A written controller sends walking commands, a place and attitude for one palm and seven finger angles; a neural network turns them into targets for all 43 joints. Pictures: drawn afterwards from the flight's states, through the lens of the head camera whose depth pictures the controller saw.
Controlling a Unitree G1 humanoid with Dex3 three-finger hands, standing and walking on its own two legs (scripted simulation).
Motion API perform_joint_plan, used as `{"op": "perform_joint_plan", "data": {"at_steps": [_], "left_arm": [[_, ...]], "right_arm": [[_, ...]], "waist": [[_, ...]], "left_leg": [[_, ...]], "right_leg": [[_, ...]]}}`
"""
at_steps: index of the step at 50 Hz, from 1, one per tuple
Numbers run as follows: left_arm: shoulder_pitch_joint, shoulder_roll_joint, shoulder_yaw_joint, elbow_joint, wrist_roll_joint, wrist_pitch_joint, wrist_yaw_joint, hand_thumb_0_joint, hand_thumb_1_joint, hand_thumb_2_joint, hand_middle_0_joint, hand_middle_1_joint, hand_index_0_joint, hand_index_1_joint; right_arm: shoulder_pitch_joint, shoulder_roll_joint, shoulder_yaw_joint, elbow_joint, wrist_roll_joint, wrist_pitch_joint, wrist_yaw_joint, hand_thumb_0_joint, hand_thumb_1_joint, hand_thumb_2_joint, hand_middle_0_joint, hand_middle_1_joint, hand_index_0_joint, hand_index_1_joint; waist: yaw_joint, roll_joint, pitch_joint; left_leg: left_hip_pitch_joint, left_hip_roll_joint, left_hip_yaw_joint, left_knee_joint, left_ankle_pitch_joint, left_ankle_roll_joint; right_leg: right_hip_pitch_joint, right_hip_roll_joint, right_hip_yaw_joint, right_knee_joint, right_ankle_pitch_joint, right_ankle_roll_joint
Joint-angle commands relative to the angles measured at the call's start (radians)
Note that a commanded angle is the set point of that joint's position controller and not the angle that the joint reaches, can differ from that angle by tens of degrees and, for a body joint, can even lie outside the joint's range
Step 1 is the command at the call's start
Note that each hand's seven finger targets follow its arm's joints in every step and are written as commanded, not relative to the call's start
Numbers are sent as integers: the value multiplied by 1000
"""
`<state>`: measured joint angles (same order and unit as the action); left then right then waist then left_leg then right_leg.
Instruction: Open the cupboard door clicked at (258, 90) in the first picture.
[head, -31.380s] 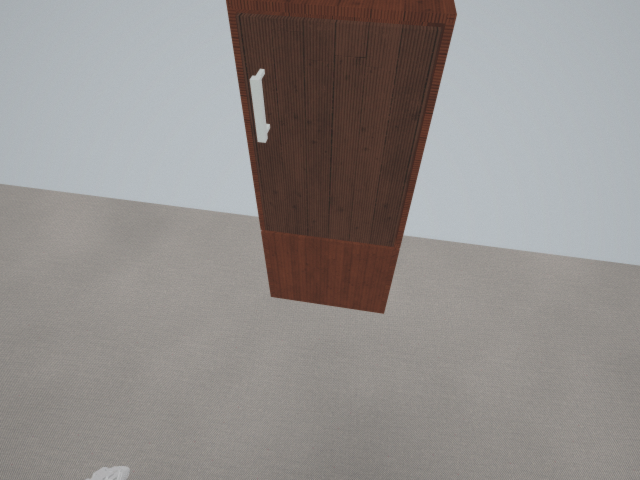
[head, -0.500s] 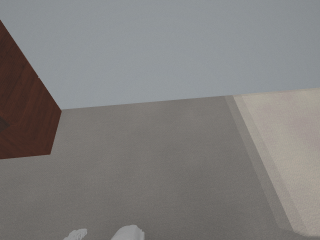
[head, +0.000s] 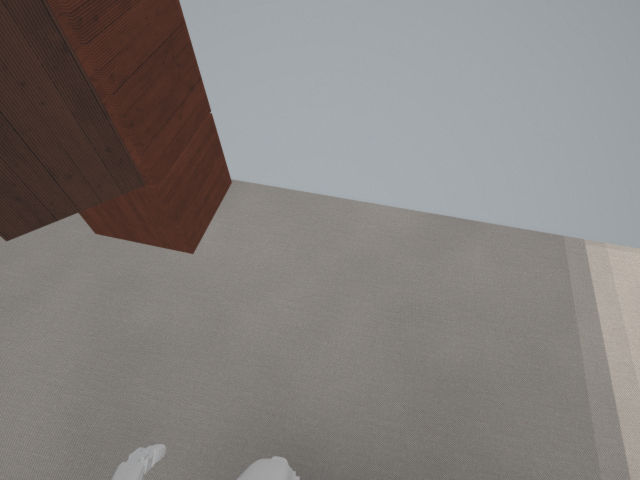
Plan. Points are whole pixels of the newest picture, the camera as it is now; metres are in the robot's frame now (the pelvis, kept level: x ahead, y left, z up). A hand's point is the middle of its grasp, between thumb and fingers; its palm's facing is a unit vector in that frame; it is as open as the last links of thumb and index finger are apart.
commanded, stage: turn to face it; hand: left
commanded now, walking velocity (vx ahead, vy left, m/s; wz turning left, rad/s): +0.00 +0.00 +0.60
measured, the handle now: out of the picture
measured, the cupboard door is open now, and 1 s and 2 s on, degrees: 46 46 46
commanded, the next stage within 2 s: take the last steps up to it in 0.92 s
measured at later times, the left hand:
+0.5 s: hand out of the picture +0.04 +0.25 -0.15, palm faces +0.31 -0.92 -0.25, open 7.4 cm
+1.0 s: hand out of the picture -0.07 +0.21 -0.18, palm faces +0.53 -0.82 -0.22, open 7.4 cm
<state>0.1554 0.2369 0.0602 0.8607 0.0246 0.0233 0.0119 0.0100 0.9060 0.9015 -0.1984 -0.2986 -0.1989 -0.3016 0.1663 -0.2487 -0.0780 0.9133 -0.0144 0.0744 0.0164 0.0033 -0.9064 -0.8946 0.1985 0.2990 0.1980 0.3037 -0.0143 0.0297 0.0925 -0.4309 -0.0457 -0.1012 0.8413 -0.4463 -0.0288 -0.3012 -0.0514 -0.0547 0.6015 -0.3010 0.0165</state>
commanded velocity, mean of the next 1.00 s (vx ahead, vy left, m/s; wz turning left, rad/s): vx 0.00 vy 0.00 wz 0.45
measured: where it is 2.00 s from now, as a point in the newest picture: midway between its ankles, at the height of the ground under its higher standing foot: outside the picture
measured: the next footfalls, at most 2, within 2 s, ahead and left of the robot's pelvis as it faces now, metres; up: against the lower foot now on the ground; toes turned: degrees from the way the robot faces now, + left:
left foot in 0.26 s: +0.04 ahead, +0.14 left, +0.00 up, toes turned +13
right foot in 0.62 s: +0.11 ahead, -0.12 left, +0.00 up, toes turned +20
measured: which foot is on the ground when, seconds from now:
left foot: up 0.00-0.24, down 0.26-0.60, up 0.62-0.88, down 0.90-1.00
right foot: down 0.00-0.24, up 0.26-0.60, down 0.62-0.90, up 0.92-1.00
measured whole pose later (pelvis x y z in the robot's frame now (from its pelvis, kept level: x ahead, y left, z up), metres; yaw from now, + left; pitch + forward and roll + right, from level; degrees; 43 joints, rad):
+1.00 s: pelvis +0.00 +0.01 +0.00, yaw +31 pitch +0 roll +0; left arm 0.22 0.23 0.06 0.98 0.02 0.07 0.01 0.01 0.90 0.90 -0.20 -0.30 -0.20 -0.30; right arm 0.14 -0.20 -0.04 0.93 -0.03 0.02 0.00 0.00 -0.91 -0.89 0.19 0.30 0.19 0.30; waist 0.01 -0.05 0.09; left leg -0.30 -0.01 0.02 0.60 -0.30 0.03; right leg -0.37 -0.10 -0.05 0.91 -0.53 0.07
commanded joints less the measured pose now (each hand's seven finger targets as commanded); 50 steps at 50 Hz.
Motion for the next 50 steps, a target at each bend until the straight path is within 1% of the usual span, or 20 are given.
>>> {"op": "perform_joint_plan", "data": {"at_steps": [1,7,10,11,12,13,15,18,24,28,29,30,31,33,36,40,43,44,45,50], "left_arm": [[10,145,30,-73,-3,-22,22,0,900,900,-200,-300,-200,-300],[117,202,46,-27,5,-30,17,0,900,900,-200,-300,-200,-300],[102,208,52,-22,-7,-22,8,0,900,900,-200,-300,-200,-300],[88,185,49,-31,-12,-17,4,0,900,900,-200,-300,-200,-300],[85,118,39,-72,-19,-10,-2,0,900,900,-200,-300,-200,-300],[3,103,23,-110,-11,-4,2,0,900,900,-200,-300,-200,-300],[-60,101,28,-91,-8,5,8,0,900,900,-200,-300,-200,-300],[-5,95,30,-45,-10,8,-3,0,900,900,-200,-300,-200,-300],[-19,83,23,-54,-15,9,-1,0,900,900,-200,-300,-200,-300],[82,101,29,-31,-18,-5,6,0,900,900,-200,-300,-200,-300],[118,144,40,-25,-12,-15,14,0,900,900,-200,-300,-200,-300],[131,223,57,-23,2,-22,21,0,900,900,-200,-300,-200,-300],[110,252,53,-41,3,-19,20,0,900,900,-200,-300,-200,-300],[42,174,39,-47,-2,-26,25,0,900,900,-200,-300,-200,-300],[21,146,29,-44,4,-27,21,0,900,900,-200,-300,-200,-300],[111,191,41,5,6,-30,14,0,900,900,-200,-300,-200,-300],[90,160,36,12,-13,-20,7,0,900,900,-200,-300,-200,-300],[107,100,26,-14,-20,-12,2,0,900,900,-200,-300,-200,-300],[61,72,10,-32,-18,-4,4,0,900,900,-200,-300,-200,-300],[38,58,10,27,-16,8,-2,0,900,900,-200,-300,-200,-300]], "right_arm": [[-50,-90,-30,-89,-4,-18,8,0,-900,-900,200,300,200,300],[-118,-30,1,-99,8,-32,19,0,-900,-900,200,300,200,300],[-36,-62,-2,-83,4,-42,13,0,-900,-900,200,300,200,300],[10,-111,-15,-76,2,-47,14,0,-900,-900,200,300,200,300],[80,-226,-43,-73,-9,-54,6,0,-900,-900,200,300,200,300],[154,-280,-55,-54,-12,-47,-7,0,-900,-900,200,300,200,300],[122,-241,-45,-54,-14,-56,-29,0,-900,-900,200,300,200,300],[25,-181,-24,-71,-12,-65,-37,0,-900,-900,200,300,200,300],[29,-187,-31,-55,-16,-53,-32,0,-900,-900,200,300,200,300],[-27,-168,-33,-70,-8,-41,-26,0,-900,-900,200,300,200,300],[-31,-134,-30,-80,0,-41,-22,0,-900,-900,200,300,200,300],[-21,-75,-21,-96,7,-43,-15,0,-900,-900,200,300,200,300],[-31,-89,-25,-108,0,-40,-8,0,-900,-900,200,300,200,300],[-37,-87,-27,-75,-6,-23,-4,0,-900,-900,200,300,200,300],[-32,-48,-11,-62,1,-22,6,0,-900,-900,200,300,200,300],[-54,-17,9,-51,6,-40,3,0,-900,-900,200,300,200,300],[40,-77,3,-19,2,-57,-5,0,-900,-900,200,300,200,300],[68,-167,-15,-23,-8,-67,-10,0,-900,-900,200,300,200,300],[101,-224,-24,-18,-15,-58,-19,0,-900,-900,200,300,200,300],[11,-152,0,-15,-18,-69,-49,0,-900,-900,200,300,200,300]], "waist": [[2,-286,-78],[59,-227,-121],[13,-213,-145],[-15,-98,-167],[-53,217,-201],[-92,230,-200],[-72,186,-164],[-10,126,-150],[-13,123,-143],[42,111,-147],[61,-10,-154],[68,-272,-140],[66,-268,-121],[26,-278,-68],[14,-288,-71],[47,-235,-111],[-10,-117,-147],[-16,138,-183],[-44,215,-171],[-3,144,-137]], "left_leg": [[-136,70,64,357,-30,-19],[3,41,197,-77,-30,-29],[191,30,204,-326,170,-7],[328,98,114,-407,303,23],[465,366,-248,-442,622,158],[439,484,-359,-471,739,281],[338,383,-313,-483,587,253],[295,283,-174,-471,607,193],[235,253,-215,-475,513,189],[73,191,-235,-406,405,139],[-23,125,-188,-314,288,88],[-172,-13,-7,-110,13,12],[-134,-13,47,126,-158,0],[-140,44,38,339,-83,-3],[-61,55,107,195,-60,-20],[68,13,189,-149,-4,-20],[328,84,109,-431,298,22],[418,307,-173,-453,555,119],[356,438,-273,-498,662,236],[288,307,-140,-456,717,219]], "right_leg": [[101,-289,179,-305,212,-148],[239,-298,42,-175,560,-127],[156,-274,-31,-52,480,-48],[30,-247,-67,65,338,1],[-220,-112,-130,292,-128,84],[-300,-67,-33,459,-386,80],[-324,-68,62,567,-260,67],[-253,-53,64,502,-137,72],[-105,11,37,231,-145,60],[166,42,26,-92,13,41],[280,-47,115,-240,14,16],[329,-296,372,-347,-6,-81],[195,-444,423,-377,41,-178],[107,-336,313,-320,172,-183],[118,-264,110,-263,383,-139],[194,-257,89,-165,530,-117],[39,-201,12,-11,334,-10],[-131,-94,-65,148,20,58],[-164,-49,-33,295,-330,65],[-130,-27,33,331,-227,40]]}}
